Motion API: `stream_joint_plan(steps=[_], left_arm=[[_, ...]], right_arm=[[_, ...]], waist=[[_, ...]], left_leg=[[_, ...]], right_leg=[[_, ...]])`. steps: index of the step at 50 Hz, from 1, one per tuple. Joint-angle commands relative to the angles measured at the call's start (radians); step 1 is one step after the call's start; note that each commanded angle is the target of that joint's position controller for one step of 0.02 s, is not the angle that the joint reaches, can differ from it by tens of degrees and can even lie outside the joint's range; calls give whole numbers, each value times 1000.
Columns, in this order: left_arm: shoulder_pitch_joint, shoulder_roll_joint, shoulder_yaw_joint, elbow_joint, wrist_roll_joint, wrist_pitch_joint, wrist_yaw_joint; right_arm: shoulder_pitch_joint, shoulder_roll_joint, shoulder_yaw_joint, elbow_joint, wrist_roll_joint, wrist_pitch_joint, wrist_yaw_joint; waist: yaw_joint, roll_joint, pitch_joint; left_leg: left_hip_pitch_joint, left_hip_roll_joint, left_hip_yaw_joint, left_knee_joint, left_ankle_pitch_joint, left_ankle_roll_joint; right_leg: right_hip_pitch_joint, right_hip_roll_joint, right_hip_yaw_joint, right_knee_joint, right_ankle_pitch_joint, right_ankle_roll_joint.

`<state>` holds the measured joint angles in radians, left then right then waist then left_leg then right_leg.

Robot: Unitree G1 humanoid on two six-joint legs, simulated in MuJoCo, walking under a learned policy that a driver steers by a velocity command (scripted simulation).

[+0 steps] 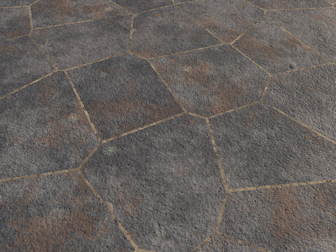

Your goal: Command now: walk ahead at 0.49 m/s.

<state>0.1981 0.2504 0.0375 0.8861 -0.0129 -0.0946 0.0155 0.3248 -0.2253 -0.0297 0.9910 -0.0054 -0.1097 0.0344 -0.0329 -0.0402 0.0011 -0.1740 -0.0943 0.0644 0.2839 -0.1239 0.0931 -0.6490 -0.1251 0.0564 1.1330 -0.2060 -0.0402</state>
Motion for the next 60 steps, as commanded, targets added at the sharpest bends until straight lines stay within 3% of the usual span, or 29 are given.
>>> stream_joint_plan(steps=[1, 5, 10, 12, 14, 15, 16, 17, 18, 19, 20, 22, 25, 30, 34, 37, 40, 41, 42, 43, 44, 45, 46, 47, 48, 49, 51, 54, 60], left_arm=[[33, 42, 12, -43, 12, 6, 6], [-125, 29, 6, -83, 4, -5, -5], [-251, 41, 2, -132, -10, -14, -35], [-234, 61, 8, -140, -10, -23, -46], [-77, 109, 35, -99, -7, -30, -46], [118, 171, 63, -44, -4, -32, -38], [277, 289, 91, -19, 16, -28, -33], [310, 249, 80, -4, 12, -22, -39], [234, 172, 56, -18, 6, -25, -41], [139, 129, 42, -42, 5, -23, -40], [63, 100, 31, -54, 9, -22, -45], [22, 63, 20, -48, 18, -25, -53], [77, 96, 29, -11, 18, -31, -47], [150, 116, 32, 23, 13, -16, -20], [233, 128, 35, 56, -2, -7, -12], [260, 135, 42, 72, -9, 6, -3], [234, 153, 54, 67, -10, 19, 4], [212, 153, 54, 59, -8, 23, 4], [196, 127, 44, 46, 1, 25, 2], [189, 80, 27, 8, 19, 25, 1], [334, -57, -8, -2, -5, 5, -5], [290, 66, 20, 10, -31, -5, -3], [192, 127, 39, -18, -41, -6, 0], [154, 118, 42, -25, -34, 0, 6], [142, 102, 48, -31, -20, 7, 8], [161, 80, 52, -30, -19, 21, 5], [167, 41, 51, -39, -23, 44, 1], [99, 44, 57, -81, -13, 62, 0], [-84, 32, 45, -150, -7, 51, -35]], right_arm=[[-39, -133, -22, -56, 2, -16, -20], [39, -160, -26, -39, 17, -4, -34], [114, -169, -31, -5, 26, 16, -36], [106, -181, -37, -3, 27, 27, -38], [67, -183, -36, -12, 23, 37, -39], [56, -149, -22, -28, 11, 38, -39], [130, -55, 8, -57, -1, 22, -33], [167, -31, 19, -42, 19, -5, -27], [88, -146, -10, -56, 43, -22, -23], [8, -165, -15, -80, 50, -27, -24], [-30, -151, -18, -85, 38, -22, -30], [-13, -117, -25, -80, 23, 6, -36], [-22, -88, -26, -88, 17, 29, -40], [-210, -74, -27, -149, 11, 26, -34], [-358, -70, -22, -194, 17, 14, -24], [-422, -80, -20, -223, 23, -2, -7], [-368, -121, -35, -218, 23, -18, 0], [-287, -146, -49, -198, 23, -22, -4], [-124, -194, -73, -152, 20, -25, -12], [61, -274, -93, -127, 4, -24, -23], [101, -326, -102, -112, -1, -14, -17], [68, -214, -75, -130, 2, -14, -18], [-9, -157, -59, -143, 8, -16, -22], [-86, -135, -50, -150, 7, -15, -21], [-128, -113, -45, -147, 2, -15, -19], [-148, -98, -42, -141, -7, -16, -19], [-150, -101, -48, -124, -7, -20, -22], [-126, -137, -61, -104, -9, -23, -34], [-80, -182, -73, -91, -3, -4, -53]], waist=[[47, 76, 53], [-10, 79, 54], [-49, 95, 81], [-25, 107, 71], [68, 115, -15], [145, 80, -143], [151, -132, -307], [141, -260, -395], [135, -159, -260], [109, -94, -162], [76, -22, -93], [24, -39, -41], [7, -23, -10], [49, -18, 32], [94, -14, 72], [100, -23, 93], [50, -51, 57], [2, -57, 12], [-68, -43, -97], [-126, 80, -270], [-50, 384, -405], [-73, 277, -350], [-67, 201, -204], [-31, 120, -125], [-4, 124, -72], [26, 152, -50], [44, 149, -17], [44, 105, 19], [-10, 81, 62]], left_leg=[[-94, 284, -217, -202, 66, 172], [-12, 267, -166, -185, 82, 126], [143, 325, -180, -116, 57, 112], [188, 350, -193, -63, 100, 97], [177, 309, -152, 119, 364, 64], [68, 248, -99, 359, 396, 32], [-298, 113, -19, 766, 69, -38], [-525, 31, -126, 977, -424, -51], [-619, 101, -186, 1065, -384, -29], [-618, 157, -159, 1045, -286, -16], [-573, 196, -138, 981, -206, -22], [-467, 236, -136, 883, -124, -33], [-484, 239, -119, 808, -49, -54], [-553, 227, -102, 518, 173, -74], [-516, 183, -85, 331, 228, -81], [-505, 168, -101, 248, 185, -74], [-357, 140, -94, 199, 94, -55], [-231, 115, -72, 180, 64, -40], [5, 129, -79, 194, 71, -9], [316, 326, -283, 216, 51, 50], [621, 545, -723, 102, -106, 196], [546, 512, -763, 27, -240, 165], [400, 482, -591, 12, -231, 111], [246, 445, -470, -18, -144, 87], [134, 413, -383, -52, -80, 79], [61, 382, -301, -86, -45, 69], [3, 365, -201, -131, 20, 79], [10, 376, -110, -158, 115, 96], [87, 365, 51, -164, 159, 71]], right_leg=[[-30, -43, 3, -145, 153, 27], [-1, 2, -34, -425, 303, 35], [-1, 31, -44, -574, 225, 18], [48, 46, -51, -616, 147, -10], [275, 101, -96, -659, 106, -49], [546, 60, -47, -639, 131, -93], [948, -199, 333, -659, 95, -225], [1070, -297, 684, -821, -27, -311], [961, -262, 584, -836, -62, -257], [817, -222, 423, -848, 0, -216], [675, -175, 313, -887, 83, -196], [527, -109, 189, -952, 155, -171], [491, -91, 106, -991, 292, -190], [536, -70, 30, -1018, 309, -167], [577, -71, 51, -1010, 234, -161], [642, -104, 89, -956, 224, -158], [658, -122, 129, -872, 294, -134], [644, -95, 118, -786, 411, -117], [571, -33, 81, -602, 462, -88], [367, 57, 19, -276, 198, -50], [-9, 196, -1, 47, -370, 4], [-98, 136, 105, 175, -371, -5], [-139, 91, 85, 186, -276, -17], [-93, 42, 62, 158, -185, -14], [-49, 12, 60, 112, -127, -12], [10, -13, 64, 82, -92, -12], [29, -23, 45, 56, -62, -10], [-52, -30, 59, -19, 36, 3], [-64, -12, -18, -319, 243, 8]])
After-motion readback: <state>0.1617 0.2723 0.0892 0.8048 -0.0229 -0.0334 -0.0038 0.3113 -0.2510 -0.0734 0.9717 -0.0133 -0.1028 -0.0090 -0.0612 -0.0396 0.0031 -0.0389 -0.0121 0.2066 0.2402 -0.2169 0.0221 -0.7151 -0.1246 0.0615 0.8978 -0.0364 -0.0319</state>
